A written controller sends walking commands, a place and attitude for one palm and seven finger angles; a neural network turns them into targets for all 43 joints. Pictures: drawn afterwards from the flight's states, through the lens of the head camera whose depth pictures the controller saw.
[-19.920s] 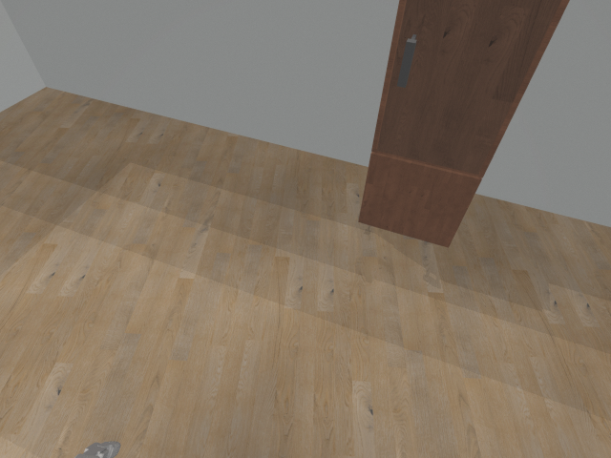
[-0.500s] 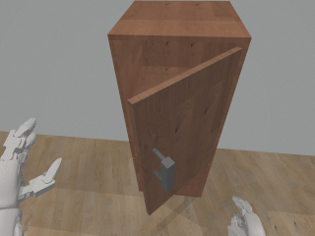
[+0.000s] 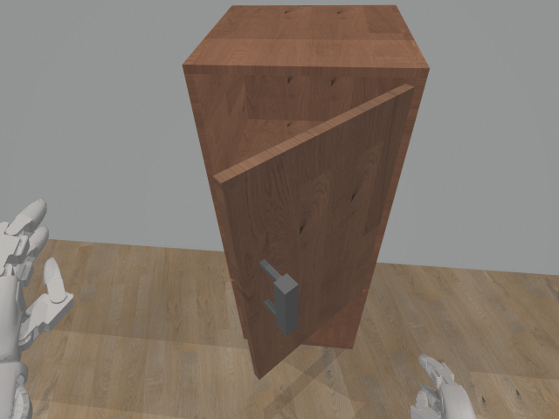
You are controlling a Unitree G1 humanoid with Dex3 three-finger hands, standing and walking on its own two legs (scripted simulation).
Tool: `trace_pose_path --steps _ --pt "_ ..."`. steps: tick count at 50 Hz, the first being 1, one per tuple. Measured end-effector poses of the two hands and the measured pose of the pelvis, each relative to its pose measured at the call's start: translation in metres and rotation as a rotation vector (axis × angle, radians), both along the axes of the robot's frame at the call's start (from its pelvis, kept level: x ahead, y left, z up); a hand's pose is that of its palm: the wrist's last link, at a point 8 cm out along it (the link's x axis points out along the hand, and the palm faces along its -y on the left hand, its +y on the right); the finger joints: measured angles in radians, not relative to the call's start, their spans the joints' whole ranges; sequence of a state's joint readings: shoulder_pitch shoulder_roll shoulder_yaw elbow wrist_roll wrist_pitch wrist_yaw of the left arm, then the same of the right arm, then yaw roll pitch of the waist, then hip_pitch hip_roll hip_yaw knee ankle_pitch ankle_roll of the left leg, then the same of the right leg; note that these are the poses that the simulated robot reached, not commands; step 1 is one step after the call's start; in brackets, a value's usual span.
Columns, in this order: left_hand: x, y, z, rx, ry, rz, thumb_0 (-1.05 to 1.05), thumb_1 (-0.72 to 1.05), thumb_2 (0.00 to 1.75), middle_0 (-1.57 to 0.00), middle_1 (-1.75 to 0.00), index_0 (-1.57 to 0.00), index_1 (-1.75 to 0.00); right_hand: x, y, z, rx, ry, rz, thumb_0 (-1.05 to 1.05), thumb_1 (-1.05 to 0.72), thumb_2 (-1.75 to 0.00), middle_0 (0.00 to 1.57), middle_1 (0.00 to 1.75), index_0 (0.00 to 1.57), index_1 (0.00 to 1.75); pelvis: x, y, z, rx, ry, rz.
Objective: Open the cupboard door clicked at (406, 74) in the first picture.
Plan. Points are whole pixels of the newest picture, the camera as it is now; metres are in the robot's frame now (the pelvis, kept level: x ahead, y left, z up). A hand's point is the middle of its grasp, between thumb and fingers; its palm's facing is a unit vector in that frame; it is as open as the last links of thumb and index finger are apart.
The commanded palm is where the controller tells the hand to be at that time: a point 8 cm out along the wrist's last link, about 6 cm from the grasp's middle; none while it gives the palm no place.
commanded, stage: step back with the hand held close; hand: left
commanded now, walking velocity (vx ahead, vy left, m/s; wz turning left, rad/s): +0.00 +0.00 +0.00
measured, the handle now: (277, 296) +0.31 +0.05 +0.00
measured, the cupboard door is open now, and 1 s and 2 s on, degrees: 46 46 46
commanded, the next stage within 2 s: stop stepping back and stand still in 1.32 s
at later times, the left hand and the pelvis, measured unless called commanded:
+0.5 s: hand (44, 325) +0.16 +0.27 +0.15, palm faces +0.37 -0.78 -0.50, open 7.4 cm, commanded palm +0.09 +0.32 +0.17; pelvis -0.05 +0.02 +0.00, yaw +0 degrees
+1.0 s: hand out of the picture +0.08 +0.30 +0.16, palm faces +0.47 -0.76 -0.45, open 7.4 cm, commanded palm +0.01 +0.34 +0.17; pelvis -0.12 +0.04 -0.02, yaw +3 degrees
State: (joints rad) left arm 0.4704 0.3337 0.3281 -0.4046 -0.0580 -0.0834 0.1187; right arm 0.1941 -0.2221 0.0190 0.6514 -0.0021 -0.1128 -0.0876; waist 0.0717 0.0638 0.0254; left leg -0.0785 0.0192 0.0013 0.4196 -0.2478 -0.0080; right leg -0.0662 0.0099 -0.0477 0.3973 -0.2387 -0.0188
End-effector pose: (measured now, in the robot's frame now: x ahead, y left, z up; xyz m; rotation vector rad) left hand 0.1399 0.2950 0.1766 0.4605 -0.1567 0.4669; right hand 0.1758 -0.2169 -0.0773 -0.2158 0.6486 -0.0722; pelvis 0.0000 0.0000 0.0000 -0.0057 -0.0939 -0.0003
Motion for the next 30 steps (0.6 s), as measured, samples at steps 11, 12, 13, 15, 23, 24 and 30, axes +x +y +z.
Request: trace_pose_path --steps 11,12,13,15,23,24,30 --pt "0.001 0.005 0.004 0.061 0.004 -0.015 0.02 0.89 0.9 -0.21 -0.3 -0.21 -0.31 -0.009 -0.008 0.0 -0.011 0.039 -0.022 0.01 -0.9 -0.9 0.21 0.3 0.2 0.3 -0.01 -0.001 0.0 -0.014 0.047 0.013" --pt "0.001 0.005 0.002 0.066 0.016 -0.023 0.02 0.89 0.9 -0.21 -0.3 -0.21 -0.31 -0.011 -0.01 0.0 -0.016 0.046 -0.031 0.01 -0.9 -0.9 0.21 0.3 0.21 0.3 -0.011 0.0 0.0 -0.014 0.055 0.011" --pt "0.001 0.005 0.0 0.068 0.03 -0.033 0.02 0.89 0.9 -0.21 -0.3 -0.21 -0.31 -0.014 -0.012 0.0 -0.022 0.053 -0.041 0.01 -0.9 -0.9 0.21 0.3 0.21 0.3 -0.013 0.001 0.0 -0.013 0.061 0.009" --pt "-0.001 0.004 -0.003 0.073 0.054 -0.056 0.02 0.89 0.9 -0.21 -0.3 -0.21 -0.31 -0.019 -0.015 0.001 -0.034 0.065 -0.062 0.01 -0.9 -0.9 0.21 0.3 0.21 0.3 -0.017 0.004 0.0 -0.011 0.071 0.005" --pt "-0.017 0.011 -0.004 0.11 0.057 -0.105 0.02 0.89 0.9 -0.21 -0.3 -0.21 -0.31 -0.048 -0.016 0.004 -0.066 0.089 -0.12 0.01 -0.9 -0.9 0.21 0.3 0.2 0.3 -0.04 0.014 -0.004 -0.008 0.084 -0.005" --pt "-0.02 0.013 -0.003 0.115 0.048 -0.105 0.02 0.89 0.9 -0.21 -0.3 -0.21 -0.31 -0.051 -0.014 0.004 -0.067 0.088 -0.12 0.01 -0.9 -0.9 0.21 0.3 0.2 0.3 -0.043 0.015 -0.004 -0.008 0.084 -0.006" --pt "-0.043 0.022 -0.001 0.137 -0.004 -0.101 0.02 0.89 0.9 -0.21 -0.3 -0.21 -0.31 -0.075 -0.002 0.004 -0.07 0.075 -0.105 0.01 -0.9 -0.9 0.21 0.3 0.2 0.3 -0.065 0.021 -0.009 -0.013 0.085 -0.002"
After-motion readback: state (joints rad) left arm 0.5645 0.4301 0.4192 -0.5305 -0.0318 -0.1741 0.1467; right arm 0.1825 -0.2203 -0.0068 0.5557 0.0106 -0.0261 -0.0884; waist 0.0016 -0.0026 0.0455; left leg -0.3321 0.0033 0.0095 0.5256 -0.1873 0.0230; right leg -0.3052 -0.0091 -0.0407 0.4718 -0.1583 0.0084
